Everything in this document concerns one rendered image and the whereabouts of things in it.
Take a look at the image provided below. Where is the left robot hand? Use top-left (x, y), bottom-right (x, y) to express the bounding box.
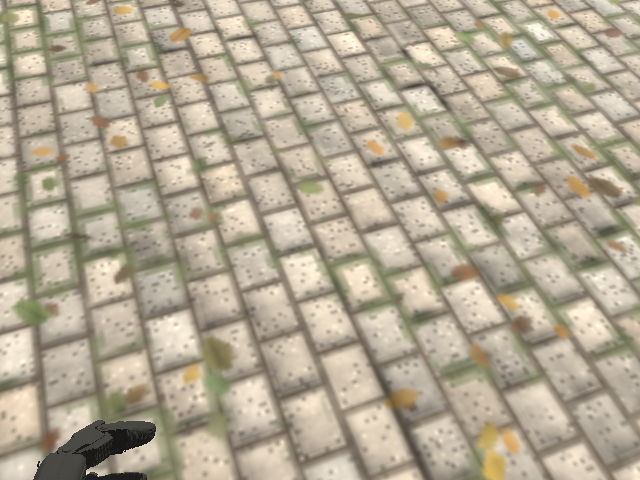
top-left (33, 420), bottom-right (156, 480)

